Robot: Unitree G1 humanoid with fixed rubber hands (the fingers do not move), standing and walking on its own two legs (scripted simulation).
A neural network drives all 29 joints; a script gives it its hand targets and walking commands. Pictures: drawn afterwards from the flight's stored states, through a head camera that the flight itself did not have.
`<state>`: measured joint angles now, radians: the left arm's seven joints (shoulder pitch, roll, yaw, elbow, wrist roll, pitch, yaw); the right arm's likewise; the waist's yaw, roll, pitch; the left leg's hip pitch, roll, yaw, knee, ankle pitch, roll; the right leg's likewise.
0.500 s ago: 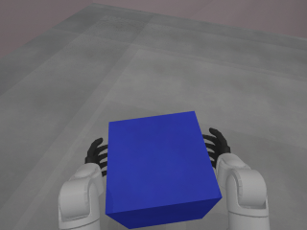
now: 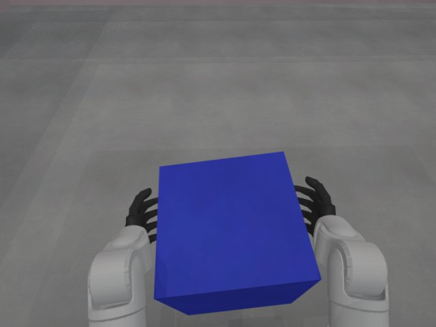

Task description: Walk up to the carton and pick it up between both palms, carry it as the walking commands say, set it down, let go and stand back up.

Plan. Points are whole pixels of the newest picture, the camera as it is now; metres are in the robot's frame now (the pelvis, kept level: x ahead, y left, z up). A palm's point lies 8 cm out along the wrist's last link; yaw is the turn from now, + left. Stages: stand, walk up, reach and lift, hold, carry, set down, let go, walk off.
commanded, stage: carry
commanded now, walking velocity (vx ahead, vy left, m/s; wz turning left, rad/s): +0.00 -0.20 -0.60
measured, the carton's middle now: (231, 241) +0.29 -0.01 +0.00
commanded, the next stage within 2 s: none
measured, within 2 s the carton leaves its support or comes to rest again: neither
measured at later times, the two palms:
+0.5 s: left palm (314, 244) +0.25 -0.14 +0.07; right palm out of the picture +0.16 -0.42 +0.07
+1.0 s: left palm out of the picture +0.16 -0.35 +0.11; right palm out of the picture +0.00 -0.61 +0.13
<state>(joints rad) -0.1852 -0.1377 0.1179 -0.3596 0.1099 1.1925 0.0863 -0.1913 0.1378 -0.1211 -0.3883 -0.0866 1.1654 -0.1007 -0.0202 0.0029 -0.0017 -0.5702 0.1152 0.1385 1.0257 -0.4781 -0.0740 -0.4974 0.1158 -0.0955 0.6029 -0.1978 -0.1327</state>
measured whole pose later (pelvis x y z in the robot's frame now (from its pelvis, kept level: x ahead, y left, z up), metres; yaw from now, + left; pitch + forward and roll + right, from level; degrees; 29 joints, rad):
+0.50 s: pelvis -0.05 -0.20 +0.01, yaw -17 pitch +4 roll +0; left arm -0.19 -0.14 0.10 -0.25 0.12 1.21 0.08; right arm -0.18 0.14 -0.15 -0.33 -0.12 1.21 -0.08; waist 0.01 0.03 -0.04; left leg -0.51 0.26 0.12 1.05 -0.63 -0.14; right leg -0.45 -0.02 -0.10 0.65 -0.26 -0.04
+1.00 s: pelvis -0.16 -0.34 +0.02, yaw -35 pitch +4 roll -3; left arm -0.19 -0.14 0.13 -0.37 0.11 1.22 0.09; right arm -0.21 0.14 -0.12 -0.36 -0.10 1.17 -0.09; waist 0.02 0.02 -0.08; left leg -0.32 0.27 0.22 0.55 -0.27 -0.09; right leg -0.55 -0.04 -0.02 0.91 -0.38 0.06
